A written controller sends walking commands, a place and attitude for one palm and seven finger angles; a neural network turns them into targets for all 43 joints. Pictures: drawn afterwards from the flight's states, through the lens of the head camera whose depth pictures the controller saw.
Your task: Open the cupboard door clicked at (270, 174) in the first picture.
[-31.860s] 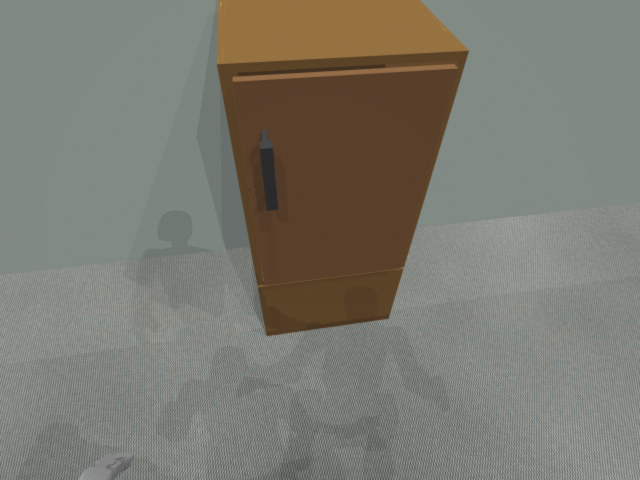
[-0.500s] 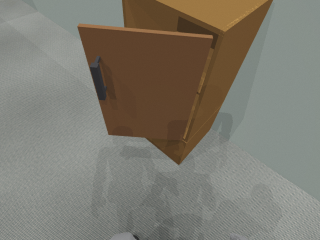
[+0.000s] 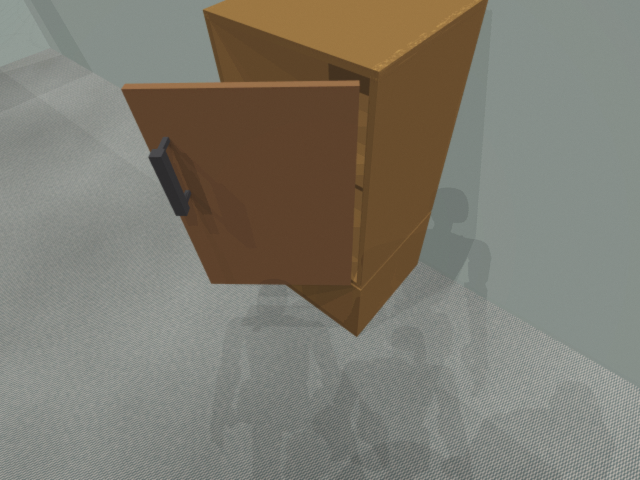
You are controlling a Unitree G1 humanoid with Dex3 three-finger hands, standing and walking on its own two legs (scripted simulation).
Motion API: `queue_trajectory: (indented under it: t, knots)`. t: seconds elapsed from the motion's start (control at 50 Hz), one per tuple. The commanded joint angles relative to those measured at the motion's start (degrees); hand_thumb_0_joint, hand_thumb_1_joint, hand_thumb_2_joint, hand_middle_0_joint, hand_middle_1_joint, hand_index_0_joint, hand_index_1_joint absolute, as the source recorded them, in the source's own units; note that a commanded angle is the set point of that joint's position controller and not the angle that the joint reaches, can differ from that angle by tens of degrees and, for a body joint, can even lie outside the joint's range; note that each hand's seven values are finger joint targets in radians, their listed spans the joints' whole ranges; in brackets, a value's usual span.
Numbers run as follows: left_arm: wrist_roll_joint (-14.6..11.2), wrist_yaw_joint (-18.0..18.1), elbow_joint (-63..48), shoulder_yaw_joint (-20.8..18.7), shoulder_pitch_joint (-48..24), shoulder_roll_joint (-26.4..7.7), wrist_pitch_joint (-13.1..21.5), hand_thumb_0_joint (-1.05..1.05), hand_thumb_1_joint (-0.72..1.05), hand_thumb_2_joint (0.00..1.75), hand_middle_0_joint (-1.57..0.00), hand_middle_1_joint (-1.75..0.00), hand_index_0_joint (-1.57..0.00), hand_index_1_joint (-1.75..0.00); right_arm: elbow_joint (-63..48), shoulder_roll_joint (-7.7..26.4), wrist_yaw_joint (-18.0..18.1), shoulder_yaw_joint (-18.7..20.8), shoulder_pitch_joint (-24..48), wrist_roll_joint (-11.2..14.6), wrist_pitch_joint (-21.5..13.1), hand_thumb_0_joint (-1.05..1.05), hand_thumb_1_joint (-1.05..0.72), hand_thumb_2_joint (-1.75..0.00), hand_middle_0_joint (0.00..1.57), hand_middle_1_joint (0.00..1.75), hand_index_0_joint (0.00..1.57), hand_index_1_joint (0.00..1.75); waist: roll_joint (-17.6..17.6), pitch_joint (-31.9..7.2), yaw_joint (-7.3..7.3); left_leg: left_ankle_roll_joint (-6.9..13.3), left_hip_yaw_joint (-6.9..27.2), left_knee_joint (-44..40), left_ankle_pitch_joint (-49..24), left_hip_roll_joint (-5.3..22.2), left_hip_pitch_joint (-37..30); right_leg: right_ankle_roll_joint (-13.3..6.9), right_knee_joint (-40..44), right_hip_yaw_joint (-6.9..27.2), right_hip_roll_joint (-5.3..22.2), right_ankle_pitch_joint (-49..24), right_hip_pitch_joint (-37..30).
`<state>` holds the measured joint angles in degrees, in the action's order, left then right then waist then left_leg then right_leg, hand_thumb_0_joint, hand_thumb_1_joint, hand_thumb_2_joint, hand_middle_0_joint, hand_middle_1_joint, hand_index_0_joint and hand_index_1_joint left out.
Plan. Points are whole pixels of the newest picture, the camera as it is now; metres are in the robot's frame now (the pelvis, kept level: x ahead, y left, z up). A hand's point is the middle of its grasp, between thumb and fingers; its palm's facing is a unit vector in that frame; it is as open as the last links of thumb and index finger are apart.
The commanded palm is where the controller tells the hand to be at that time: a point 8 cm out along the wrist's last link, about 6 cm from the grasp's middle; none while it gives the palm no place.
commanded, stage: come to a stop and stand still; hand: left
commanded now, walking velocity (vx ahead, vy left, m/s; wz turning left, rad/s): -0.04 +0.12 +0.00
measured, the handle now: (173, 177) +0.63 +0.33 -0.02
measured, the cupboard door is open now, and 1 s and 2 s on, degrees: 38 38 38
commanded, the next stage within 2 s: look again from close up in 0.72 s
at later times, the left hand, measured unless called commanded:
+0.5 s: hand out of the picture +0.02 +0.22 -0.19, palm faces +0.05 -0.98 -0.17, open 7.3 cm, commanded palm none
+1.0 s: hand out of the picture +0.00 +0.23 -0.19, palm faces +0.02 -0.98 -0.21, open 7.4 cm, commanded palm none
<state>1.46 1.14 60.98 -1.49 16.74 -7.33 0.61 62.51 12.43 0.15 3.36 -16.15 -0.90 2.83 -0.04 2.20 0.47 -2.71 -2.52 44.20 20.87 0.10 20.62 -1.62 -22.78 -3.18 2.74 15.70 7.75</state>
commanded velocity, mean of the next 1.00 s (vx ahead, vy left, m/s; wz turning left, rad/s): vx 0.00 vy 0.00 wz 0.00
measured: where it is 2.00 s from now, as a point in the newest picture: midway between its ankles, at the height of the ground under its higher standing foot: outside the picture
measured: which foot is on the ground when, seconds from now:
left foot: up 0.00-0.12, down 0.14-1.00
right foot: down 0.00-1.00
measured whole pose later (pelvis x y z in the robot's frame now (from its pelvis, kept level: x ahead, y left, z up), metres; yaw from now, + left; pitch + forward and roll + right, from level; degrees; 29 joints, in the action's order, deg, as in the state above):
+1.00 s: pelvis -0.01 +0.05 -0.02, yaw +1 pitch -1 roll -1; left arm 0.9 3.2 62.5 0.2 15.2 -8.6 1.0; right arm 61.6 8.6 1.9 -0.5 -17.4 -0.6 -1.5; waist -0.8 3.1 -1.1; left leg 3.0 -4.2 31.7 16.8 -0.9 14.0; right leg 2.5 -29.8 -3.7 4.0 18.5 10.1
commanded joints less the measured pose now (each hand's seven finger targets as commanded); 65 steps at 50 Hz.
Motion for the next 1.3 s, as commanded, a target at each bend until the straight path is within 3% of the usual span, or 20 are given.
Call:
queue_trajectory:
  t: [0.0, 0.04, 0.08, 0.12, 0.14, 0.16, 0.18, 0.2, 0.22, 0.38, 0.64, 0.78, 0.8, 0.82, 0.86, 0.9, 0.96, 1.02, 1.1, 1.28]
  knots:
    - [-0.1, 1.1, -0.8, -2.9, 5.2, -12.1, 0.9, 0.0, 0.9, 0.9, -0.2, -0.3, -0.2, -0.3, -5.1, 1.7, 0.6, -0.1, 4.4, 0.4, -1.8, 0.0, -0.9, -0.9, 0.2, 0.3, 0.2, 0.3, 9.5, -2.1, 3.38, 0.2, 0.2, -6.6, 3.4, 0.2, 5.7, -8.3, 1.1, 11.4, 16.7, -38.3, -11.7]
    - [-0.2, 1.3, -0.4, -2.8, 4.1, -11.9, 0.5, 0.0, 0.9, 0.9, -0.2, -0.3, -0.2, -0.3, -4.4, 1.3, 1.0, -0.3, 2.8, 0.6, -1.8, 0.0, -0.9, -0.9, 0.2, 0.3, 0.2, 0.3, 10.8, -2.7, 2.19, 0.5, -0.5, -13.6, -0.4, -0.6, 0.1, -7.0, -1.7, 9.8, 15.2, -41.4, -9.4]
    - [-0.8, 1.3, -0.3, -2.5, 1.8, -11.2, 0.2, 0.0, 0.9, 0.9, -0.2, -0.3, -0.2, -0.3, -2.8, 1.4, 1.3, -0.6, -0.5, 0.5, -2.4, 0.0, -0.9, -0.9, 0.2, 0.3, 0.2, 0.3, 10.0, -3.4, 0.14, 1.3, -1.2, -23.2, -12.7, -0.5, -10.7, -3.5, -4.9, 6.8, 11.2, -36.2, -2.9]
    - [-0.9, 1.0, -0.6, -1.4, 2.3, -7.4, 0.0, 0.0, 0.9, 0.9, -0.2, -0.3, -0.2, -0.3, -2.2, 4.9, 1.8, 0.0, -1.2, 0.3, -3.1, 0.0, -0.9, -0.9, 0.2, 0.3, 0.2, 0.3, -0.2, -6.1, 0.23, 5.0, 6.3, -19.4, -32.7, 8.6, -20.7, 0.3, -7.4, 2.9, 5.2, -15.6, 7.0]
    - [-0.9, 1.3, -0.6, -1.0, 2.3, -5.9, -0.3, 0.0, 0.9, 0.9, -0.2, -0.3, -0.2, -0.3, -2.2, 6.1, 2.2, -0.1, -1.2, 0.0, -2.9, 0.0, -0.9, -0.9, 0.2, 0.3, 0.2, 0.3, -3.5, -5.5, 0.33, 7.5, 7.4, -19.0, -35.5, 11.4, -18.5, 1.2, -5.4, 1.3, 3.7, -5.3, 6.2]
    - [-0.5, 1.5, -0.4, -0.9, 2.3, -5.4, -0.8, 0.0, 0.9, 0.9, -0.2, -0.3, -0.2, -0.3, -2.2, 6.1, 2.1, -0.2, -0.2, -0.1, -2.4, 0.0, -0.9, -0.9, 0.2, 0.3, 0.2, 0.3, -1.6, -2.1, 0.45, 7.3, 5.6, -19.8, -27.0, 11.0, -13.6, 1.2, -2.5, 1.7, 2.7, 0.5, 5.0]
    - [-0.5, 1.1, 0.0, -0.9, 1.3, -5.7, -0.8, 0.0, 0.9, 0.9, -0.2, -0.3, -0.2, -0.3, -2.3, 4.7, 2.2, -0.6, 1.4, -0.1, -2.5, 0.0, -0.9, -0.9, 0.2, 0.3, 0.2, 0.3, -0.8, -0.2, 0.65, 6.0, 4.9, -19.5, -27.2, 8.5, -12.6, 0.9, -1.2, 2.7, 3.2, -6.3, 5.2]
    - [-0.6, 1.0, 0.6, -0.8, 0.7, -6.5, -0.9, 0.0, 0.9, 0.9, -0.2, -0.3, -0.2, -0.3, -1.9, 4.0, 2.3, -1.0, 1.6, 0.1, -2.7, 0.0, -0.9, -0.9, 0.2, 0.3, 0.2, 0.3, -4.0, -0.5, 0.21, 5.4, 4.5, -20.0, -28.9, 7.3, -13.3, 0.8, -1.8, 2.5, 4.1, -10.4, 4.2]
    - [-0.7, 0.9, 0.6, -0.8, 0.4, -7.0, -0.9, 0.0, 0.9, 0.9, -0.2, -0.3, -0.2, -0.3, -1.7, 4.0, 2.4, -1.0, 1.1, 0.2, -2.7, 0.0, -0.9, -0.9, 0.2, 0.3, 0.2, 0.3, -4.3, -0.5, 0.04, 5.2, 4.5, -20.4, -29.3, 7.3, -13.3, 0.8, -1.8, 2.8, 3.8, -10.7, 3.5]
    - [-0.7, 0.7, 2.0, 0.0, 0.2, -6.8, -0.7, 0.0, 0.9, 0.9, -0.2, -0.3, -0.2, -0.3, -0.9, 3.5, 2.5, -1.8, 1.5, 0.2, -3.5, 0.0, -0.9, -0.9, 0.2, 0.3, 0.2, 0.3, 0.1, -0.4, -0.1, 4.4, 4.5, -23.2, -24.2, 6.6, -13.4, 1.4, 1.1, 2.9, 3.8, -9.0, 1.6]
    - [-1.0, 0.8, 2.5, 0.1, 0.7, -7.2, -0.7, 0.0, 0.9, 0.9, -0.2, -0.3, -0.2, -0.3, 1.3, 2.9, 2.6, -2.3, -1.4, 0.2, -4.1, 0.0, -0.9, -0.9, 0.2, 0.3, 0.2, 0.3, -0.9, 0.1, 0.15, 4.1, 4.4, -24.7, -28.4, 6.2, -13.6, 1.4, 1.3, 1.8, 4.1, -9.9, -0.8]
    - [-1.1, 0.9, 3.2, 0.4, 1.6, -6.7, -0.9, 0.0, 0.9, 0.9, -0.2, -0.3, -0.2, -0.3, 2.5, 2.1, 2.6, -2.4, -3.2, 0.2, -4.1, 0.0, -0.9, -0.9, 0.2, 0.3, 0.2, 0.3, 0.0, 1.6, 0.19, 4.2, 4.5, -26.1, -21.7, 5.9, -12.3, 1.4, 2.3, 2.2, 4.1, -7.3, -0.6]
    - [0.1, 3.3, 3.0, 1.5, 3.0, -7.4, 1.2, 0.0, 0.9, 0.9, -0.2, -0.3, -0.2, -0.3, -1.7, 5.0, 1.5, -2.7, -0.5, 1.0, -5.0, 0.0, -0.9, -0.9, 0.2, 0.3, 0.2, 0.3, -4.2, 2.2, 0.09, 2.9, 4.5, -15.8, -42.5, 7.1, -10.4, 1.5, -0.2, 4.3, 4.8, -19.1, 3.6]
    - [-0.2, 3.1, 2.4, 0.4, 3.8, -9.5, 2.1, 0.0, 0.9, 0.9, -0.2, -0.3, -0.2, -0.3, -3.5, 3.7, 1.3, -3.0, -1.0, 0.7, -5.3, 0.0, -0.9, -0.9, 0.2, 0.3, 0.2, 0.3, -3.9, 0.4, -0.23, 2.3, 3.9, -14.4, -43.3, 6.2, -10.1, 0.8, -1.6, 2.6, 5.7, -26.7, 1.1]
    - [-0.6, 2.6, 1.3, 0.6, 4.7, -8.2, 2.0, 0.0, 0.9, 0.9, -0.2, -0.3, -0.2, -0.3, -2.5, 2.7, 1.9, -2.6, -5.7, 0.0, -5.8, 0.0, -0.9, -0.9, 0.2, 0.3, 0.2, 0.3, -2.1, -9.7, -0.63, 3.9, 4.9, -14.1, -40.9, 6.3, -12.6, -0.2, -7.2, 1.9, 5.5, -25.7, -3.0]
    - [-0.9, 2.4, 0.2, 0.7, 4.2, -6.9, 1.6, 0.0, 0.9, 0.9, -0.2, -0.3, -0.2, -0.3, -3.2, 3.5, 2.1, -2.1, -6.1, 0.3, -5.4, 0.0, -0.9, -0.9, 0.2, 0.3, 0.2, 0.3, -0.9, -12.0, -0.88, 5.2, 5.2, -14.0, -43.1, 7.3, -14.9, -0.1, -7.4, 1.0, 4.1, -19.8, -2.3]
    - [-0.6, 2.2, -0.9, 0.7, 4.1, -6.1, 0.7, 0.0, 0.9, 0.9, -0.2, -0.3, -0.2, -0.3, -4.1, 3.2, 2.3, -2.0, -5.1, 0.1, -5.1, 0.0, -0.9, -0.9, 0.2, 0.3, 0.2, 0.3, -2.5, -5.9, -0.65, 5.7, 5.2, -15.3, -37.9, 7.3, -11.4, 0.3, -6.8, 0.8, 3.0, -11.3, 1.4]
    - [-0.4, 1.8, -1.2, 0.8, 3.7, -6.3, 0.1, 0.0, 0.9, 0.9, -0.2, -0.3, -0.2, -0.3, -4.8, 2.1, 1.9, -2.1, -3.3, 0.2, -4.5, 0.0, -0.9, -0.9, 0.2, 0.3, 0.2, 0.3, 0.2, 1.7, -0.44, 5.5, 5.1, -18.7, -20.4, 6.1, -5.0, 0.3, -4.2, 2.1, 3.2, -6.5, 3.9]
    - [-0.3, 1.4, -2.2, 0.9, 3.8, -6.6, -0.2, 0.0, 0.9, 0.9, -0.2, -0.3, -0.2, -0.3, -5.2, 2.3, 1.2, -2.0, -2.7, 0.2, -3.9, 0.0, -0.9, -0.9, 0.2, 0.3, 0.2, 0.3, 2.8, 6.6, -0.55, 5.1, 5.7, -23.2, -1.3, 5.1, -1.1, 0.2, -1.1, 3.4, 3.1, 3.3, 7.7]
    - [-0.1, 1.0, -3.5, 0.6, 7.0, -6.9, -0.2, 0.0, 0.9, 0.9, -0.2, -0.3, -0.2, -0.3, -5.8, 2.7, 0.8, -1.7, -3.2, -0.1, -3.4, 0.0, -0.9, -0.9, 0.2, 0.3, 0.2, 0.3, 0.0, 4.6, -0.45, 5.0, 5.8, -24.8, 6.3, 4.8, -0.1, 0.3, 1.7, 4.6, 2.7, 9.8, 9.8]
